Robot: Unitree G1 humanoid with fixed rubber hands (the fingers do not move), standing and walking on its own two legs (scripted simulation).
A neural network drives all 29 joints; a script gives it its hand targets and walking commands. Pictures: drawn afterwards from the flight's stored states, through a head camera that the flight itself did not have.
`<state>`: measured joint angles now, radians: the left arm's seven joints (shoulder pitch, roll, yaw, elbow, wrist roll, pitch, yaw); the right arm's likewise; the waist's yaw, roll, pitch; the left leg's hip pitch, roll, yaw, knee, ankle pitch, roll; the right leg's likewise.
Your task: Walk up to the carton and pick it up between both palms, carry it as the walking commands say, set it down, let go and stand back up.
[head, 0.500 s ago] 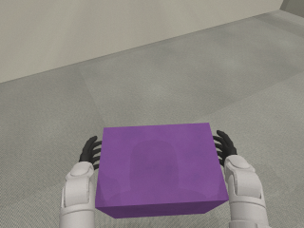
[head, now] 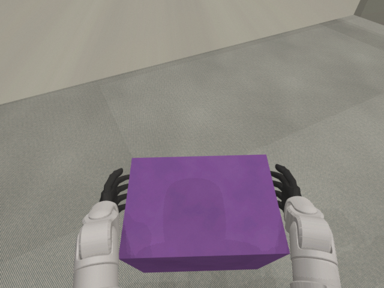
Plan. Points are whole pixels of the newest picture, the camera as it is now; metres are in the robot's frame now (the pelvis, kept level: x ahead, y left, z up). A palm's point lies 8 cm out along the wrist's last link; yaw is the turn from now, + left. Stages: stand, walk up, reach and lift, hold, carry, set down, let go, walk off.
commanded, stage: carry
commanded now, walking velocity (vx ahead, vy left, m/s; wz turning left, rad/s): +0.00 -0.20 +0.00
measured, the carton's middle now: (200, 218) +0.28 -0.01 -0.04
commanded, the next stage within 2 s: none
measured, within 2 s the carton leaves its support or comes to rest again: neither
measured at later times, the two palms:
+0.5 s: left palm (123, 235) +0.21 +0.14 +0.06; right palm (329, 232) +0.20 -0.23 +0.06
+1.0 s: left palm (117, 240) +0.20 +0.15 +0.06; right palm (328, 234) +0.19 -0.22 +0.06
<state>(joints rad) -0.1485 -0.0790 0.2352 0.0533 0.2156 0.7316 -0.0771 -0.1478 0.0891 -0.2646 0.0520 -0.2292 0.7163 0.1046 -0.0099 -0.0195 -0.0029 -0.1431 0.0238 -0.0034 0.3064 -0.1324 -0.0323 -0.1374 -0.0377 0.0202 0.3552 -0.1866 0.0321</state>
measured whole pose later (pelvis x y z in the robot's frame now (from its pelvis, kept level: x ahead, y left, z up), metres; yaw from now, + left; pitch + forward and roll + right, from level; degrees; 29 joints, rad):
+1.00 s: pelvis -0.03 -0.03 -0.03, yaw -1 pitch +3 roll -1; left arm 0.02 -0.09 0.19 -0.50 0.06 1.21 0.01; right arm 0.01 0.05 -0.19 -0.47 -0.03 1.20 0.00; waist -0.01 0.01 -0.14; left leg -0.45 0.11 -0.02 0.67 -0.27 -0.07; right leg -0.43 0.04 0.00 0.68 -0.30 -0.03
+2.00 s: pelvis -0.05 -0.15 -0.01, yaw -1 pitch +5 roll -2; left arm 0.07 -0.07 0.17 -0.58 0.03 1.17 0.00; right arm 0.08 0.10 -0.19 -0.58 -0.04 1.15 0.02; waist 0.00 0.02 -0.12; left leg -0.36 0.17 0.13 0.57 -0.27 -0.06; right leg -0.44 -0.05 -0.09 0.67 -0.33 0.04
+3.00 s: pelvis -0.11 -0.41 -0.02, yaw +1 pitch +3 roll +0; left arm 0.09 -0.07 0.17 -0.59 0.06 1.18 0.00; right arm 0.06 0.09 -0.18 -0.53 -0.04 1.16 0.02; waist 0.02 -0.04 -0.10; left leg -0.31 0.05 0.17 0.59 -0.33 0.04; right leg -0.49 0.02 -0.15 0.80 -0.38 -0.01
